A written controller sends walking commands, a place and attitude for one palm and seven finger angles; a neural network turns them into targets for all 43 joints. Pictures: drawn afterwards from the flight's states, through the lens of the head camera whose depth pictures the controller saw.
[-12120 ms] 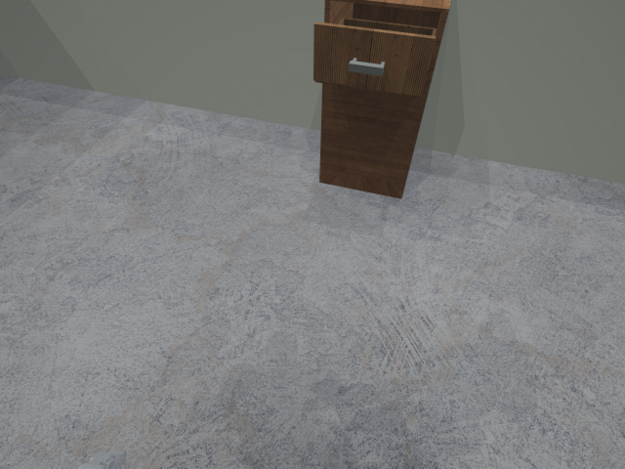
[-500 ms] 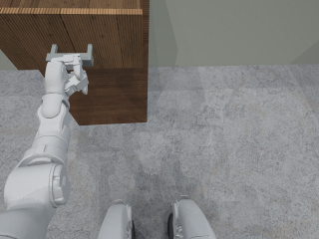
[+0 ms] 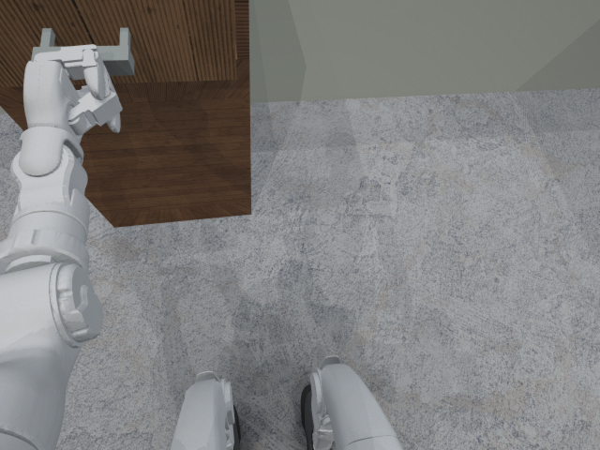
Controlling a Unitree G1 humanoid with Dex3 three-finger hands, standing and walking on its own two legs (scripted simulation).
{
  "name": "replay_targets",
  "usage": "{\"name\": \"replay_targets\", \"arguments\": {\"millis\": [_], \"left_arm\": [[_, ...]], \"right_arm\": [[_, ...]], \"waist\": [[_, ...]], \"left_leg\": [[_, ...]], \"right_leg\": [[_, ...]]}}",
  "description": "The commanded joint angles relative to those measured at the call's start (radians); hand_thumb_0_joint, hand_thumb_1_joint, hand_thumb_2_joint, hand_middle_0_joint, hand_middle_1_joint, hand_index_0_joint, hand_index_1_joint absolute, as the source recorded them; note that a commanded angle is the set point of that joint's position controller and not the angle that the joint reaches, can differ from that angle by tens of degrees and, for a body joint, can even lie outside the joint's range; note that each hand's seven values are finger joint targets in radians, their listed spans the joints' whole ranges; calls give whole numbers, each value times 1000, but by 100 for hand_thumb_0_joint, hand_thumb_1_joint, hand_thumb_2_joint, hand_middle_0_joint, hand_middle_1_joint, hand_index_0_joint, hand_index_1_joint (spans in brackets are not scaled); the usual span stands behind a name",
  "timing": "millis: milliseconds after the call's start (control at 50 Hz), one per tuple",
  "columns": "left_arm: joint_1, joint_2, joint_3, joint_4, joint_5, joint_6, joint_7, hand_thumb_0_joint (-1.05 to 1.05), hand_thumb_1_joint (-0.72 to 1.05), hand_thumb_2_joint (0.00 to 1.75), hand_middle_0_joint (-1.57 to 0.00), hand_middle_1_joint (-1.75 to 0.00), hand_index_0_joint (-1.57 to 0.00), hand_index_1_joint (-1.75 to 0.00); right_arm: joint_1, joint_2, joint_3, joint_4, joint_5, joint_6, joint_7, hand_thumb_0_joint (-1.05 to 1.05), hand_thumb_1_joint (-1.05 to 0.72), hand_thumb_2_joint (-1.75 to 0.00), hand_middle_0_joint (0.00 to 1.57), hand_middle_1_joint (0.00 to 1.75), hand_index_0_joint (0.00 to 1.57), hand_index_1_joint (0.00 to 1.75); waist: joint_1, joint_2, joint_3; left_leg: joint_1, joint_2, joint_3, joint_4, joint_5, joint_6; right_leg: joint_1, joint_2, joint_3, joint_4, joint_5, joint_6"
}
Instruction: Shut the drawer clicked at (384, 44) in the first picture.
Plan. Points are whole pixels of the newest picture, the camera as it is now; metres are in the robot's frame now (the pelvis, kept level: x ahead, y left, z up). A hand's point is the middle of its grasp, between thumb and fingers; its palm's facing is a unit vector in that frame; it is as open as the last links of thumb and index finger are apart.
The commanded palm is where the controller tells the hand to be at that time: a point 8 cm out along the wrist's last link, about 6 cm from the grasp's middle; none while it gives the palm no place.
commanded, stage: push the drawer shut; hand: left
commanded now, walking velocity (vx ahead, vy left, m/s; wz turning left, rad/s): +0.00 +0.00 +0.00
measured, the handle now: (86, 48) +0.62 +0.21 +0.07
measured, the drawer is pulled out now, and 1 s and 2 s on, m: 0.05 0.00 0.00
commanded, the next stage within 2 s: pull the fist back off the drawer in 0.74 s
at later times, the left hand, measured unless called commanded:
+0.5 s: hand (112, 65) +0.59 +0.18 +0.07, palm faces +0.03 -1.00 -0.02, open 3.2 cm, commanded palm +0.60 +0.20 +0.07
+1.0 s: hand (109, 60) +0.59 +0.18 +0.07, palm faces +0.03 -1.00 -0.04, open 3.3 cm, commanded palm +0.61 +0.18 +0.07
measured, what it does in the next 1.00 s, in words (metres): stands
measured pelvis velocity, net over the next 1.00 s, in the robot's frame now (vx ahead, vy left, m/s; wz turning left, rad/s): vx -0.02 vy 0.00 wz -0.01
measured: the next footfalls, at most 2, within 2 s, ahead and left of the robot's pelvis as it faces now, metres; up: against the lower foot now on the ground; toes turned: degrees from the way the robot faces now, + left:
none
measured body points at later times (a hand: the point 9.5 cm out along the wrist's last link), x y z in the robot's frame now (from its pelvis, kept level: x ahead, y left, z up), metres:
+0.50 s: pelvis +0.00 +0.01 -0.01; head +0.19 +0.04 +0.40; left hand +0.58 +0.23 +0.07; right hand -0.04 -0.25 -0.10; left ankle +0.03 +0.11 -0.63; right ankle +0.04 -0.12 -0.63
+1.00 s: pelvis -0.02 +0.00 -0.02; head +0.18 +0.05 +0.38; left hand +0.59 +0.23 +0.08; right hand -0.07 -0.25 -0.10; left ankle +0.03 +0.11 -0.63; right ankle +0.04 -0.12 -0.63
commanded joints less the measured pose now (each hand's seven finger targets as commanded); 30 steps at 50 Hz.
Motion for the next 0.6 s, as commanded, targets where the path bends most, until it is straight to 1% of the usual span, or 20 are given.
{"name": "replay_targets", "arguments": {"millis": [0,20,60,100,120,140,160,180,260,300,340,360,400,420,440,480,500,520,560,580], "left_arm": [[-597,232,11,-248,-18,-47,17,0,90,90,-140,-160,-140,-160],[-597,242,22,-250,-14,-45,20,0,90,90,-140,-160,-140,-160],[-600,242,29,-239,-14,-40,26,0,90,90,-140,-160,-140,-160],[-636,239,13,-222,-7,-32,28,0,90,90,-140,-160,-140,-160],[-638,263,31,-218,-4,-30,32,0,90,90,-140,-160,-140,-160],[-648,246,11,-209,-2,-25,32,0,90,90,-140,-160,-140,-160],[-666,271,29,-220,3,-30,33,0,90,90,-140,-160,-140,-160],[-669,267,17,-210,10,-27,34,0,90,90,-140,-160,-140,-160],[-723,263,10,-222,19,-28,44,0,90,90,-140,-160,-140,-160],[-735,286,17,-184,26,-16,48,0,90,90,-140,-160,-140,-160],[-770,286,0,-183,37,-12,49,0,90,90,-140,-160,-140,-160],[-776,308,19,-177,39,-12,51,0,90,90,-140,-160,-140,-160],[-793,332,19,-152,49,0,52,0,90,90,-140,-160,-140,-160],[-806,346,23,-156,52,1,54,0,90,90,-140,-160,-140,-160],[-820,324,0,-151,58,5,52,0,90,90,-140,-160,-140,-160],[-844,371,29,-166,61,3,52,0,90,90,-140,-160,-140,-160],[-855,336,-3,-162,65,8,51,0,90,90,-140,-160,-140,-160],[-870,329,-5,-161,65,13,52,0,90,90,-140,-160,-140,-160],[-888,335,-1,-147,68,20,55,0,90,90,-140,-160,-140,-160],[-898,345,-6,-135,74,28,57,0,90,90,-140,-160,-140,-160]], "right_arm": [[204,-185,-61,-29,-8,-3,-9,0,-90,-90,20,30,20,30],[212,-187,-62,-26,-10,-2,-8,0,-90,-90,20,30,20,30],[225,-190,-64,-22,-14,0,-5,0,-90,-90,20,30,20,30],[225,-190,-59,-15,-16,4,-4,0,-90,-90,20,30,20,30],[231,-192,-58,-14,-16,6,-4,0,-90,-90,20,30,20,30],[231,-192,-57,-15,-16,6,-4,0,-90,-90,20,30,20,30],[237,-194,-57,-14,-20,5,-4,0,-90,-90,20,30,20,30],[237,-195,-55,-13,-18,8,-3,0,-90,-90,20,30,20,30],[256,-195,-54,-7,-29,8,2,0,-90,-90,20,30,20,30],[257,-198,-49,-3,-27,11,2,0,-90,-90,20,30,20,30],[258,-198,-47,-4,-28,9,2,0,-90,-90,20,30,20,30],[265,-200,-45,-4,-31,7,2,0,-90,-90,20,30,20,30],[268,-203,-39,-5,-30,9,1,0,-90,-90,20,30,20,30],[271,-205,-38,-6,-31,9,-1,0,-90,-90,20,30,20,30],[273,-203,-37,-5,-31,7,2,0,-90,-90,20,30,20,30],[286,-211,-36,-2,-36,7,1,0,-90,-90,20,30,20,30],[286,-208,-36,-3,-35,7,3,0,-90,-90,20,30,20,30],[290,-208,-36,2,-37,6,4,0,-90,-90,20,30,20,30],[301,-210,-35,5,-38,5,4,0,-90,-90,20,30,20,30],[302,-214,-32,8,-36,6,2,0,-90,-90,20,30,20,30]], "waist": [[-64,173,-543],[-59,175,-564],[-66,181,-570],[-81,193,-540],[-80,163,-540],[-93,168,-536],[-88,191,-551],[-87,212,-552],[-104,230,-577],[-116,206,-540],[-121,227,-538],[-121,236,-542],[-133,215,-531],[-133,240,-535],[-143,254,-542],[-138,282,-572],[-148,293,-571],[-155,287,-566],[-166,278,-568],[-170,281,-546]], "left_leg": [[426,-29,-66,-130,323,19],[446,-27,-72,-127,343,18],[469,-26,-77,-121,374,18],[455,-24,-79,-122,353,16],[437,-23,-80,-120,346,19],[429,-25,-77,-119,338,21],[444,-23,-84,-117,348,19],[460,-22,-88,-122,349,15],[496,-20,-100,-114,384,15],[446,-18,-95,-111,347,18],[431,-21,-96,-111,311,18],[437,-20,-99,-109,320,19],[400,-19,-99,-104,300,22],[405,-18,-100,-103,305,21],[410,-19,-101,-100,303,21],[449,-15,-116,-99,332,16],[460,-15,-118,-98,341,15],[463,-12,-122,-96,338,15],[453,-12,-126,-90,331,19],[438,-9,-126,-95,306,17]], "right_leg": [[186,45,49,-147,205,-11],[180,47,45,-142,212,-13],[162,49,40,-140,227,-15],[144,48,40,-146,210,-13],[157,49,39,-146,207,-12],[154,50,42,-151,206,-10],[143,50,38,-140,206,-15],[125,49,34,-142,197,-16],[106,53,29,-136,214,-18],[105,54,30,-142,194,-15],[93,53,32,-142,169,-15],[89,55,30,-137,173,-18],[88,55,30,-136,161,-15],[80,55,31,-135,162,-17],[66,54,30,-133,160,-17],[51,54,22,-123,169,-20],[35,55,22,-125,173,-20],[24,56,19,-124,171,-19],[10,58,20,-122,167,-19],[-2,56,17,-123,151,-18]]}}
